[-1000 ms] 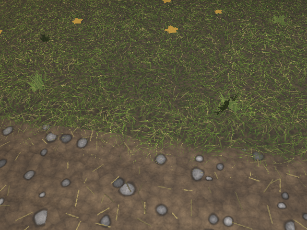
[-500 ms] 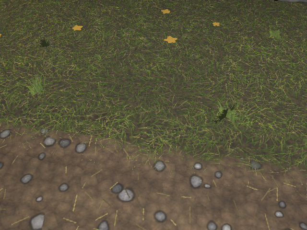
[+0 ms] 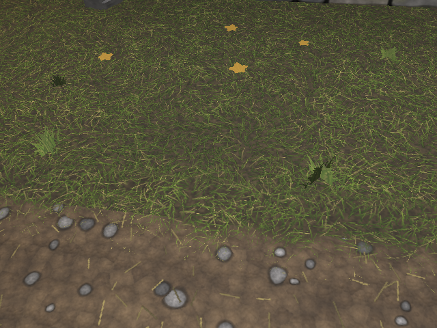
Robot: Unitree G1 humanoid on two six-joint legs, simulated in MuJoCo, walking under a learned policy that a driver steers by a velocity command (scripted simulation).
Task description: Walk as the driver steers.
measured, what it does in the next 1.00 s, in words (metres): walks ahead: left foot, then right foot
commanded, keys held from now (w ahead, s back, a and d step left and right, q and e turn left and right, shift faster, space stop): w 1.00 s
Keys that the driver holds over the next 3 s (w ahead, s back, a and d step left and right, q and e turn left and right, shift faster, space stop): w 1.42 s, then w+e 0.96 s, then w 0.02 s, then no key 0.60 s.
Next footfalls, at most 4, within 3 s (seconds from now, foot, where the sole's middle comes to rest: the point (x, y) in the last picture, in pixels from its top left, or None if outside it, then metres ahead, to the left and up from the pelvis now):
0.42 left None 0.38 0.14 -0.77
0.96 right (271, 278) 0.70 -0.10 -0.77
1.50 left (201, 203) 1.01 0.14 -0.77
2.06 right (271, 154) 1.26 -0.14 -0.77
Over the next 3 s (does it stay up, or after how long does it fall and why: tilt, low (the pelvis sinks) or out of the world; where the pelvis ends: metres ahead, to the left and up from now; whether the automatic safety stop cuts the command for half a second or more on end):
stays up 1.48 -0.15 0.01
